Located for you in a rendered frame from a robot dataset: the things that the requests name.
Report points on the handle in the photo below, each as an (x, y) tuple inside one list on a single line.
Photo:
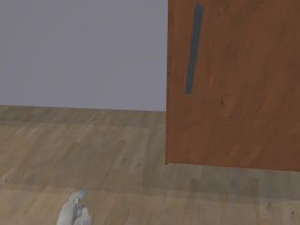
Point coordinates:
[(194, 45)]

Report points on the wardrobe door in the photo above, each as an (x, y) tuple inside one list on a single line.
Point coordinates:
[(244, 106)]

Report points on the robot left hand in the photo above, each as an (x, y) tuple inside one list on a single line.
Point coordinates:
[(70, 213)]

